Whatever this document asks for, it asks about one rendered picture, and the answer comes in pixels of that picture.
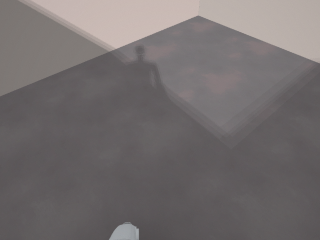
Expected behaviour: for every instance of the robot left thigh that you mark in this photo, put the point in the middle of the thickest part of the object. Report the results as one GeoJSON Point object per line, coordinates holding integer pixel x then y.
{"type": "Point", "coordinates": [125, 232]}

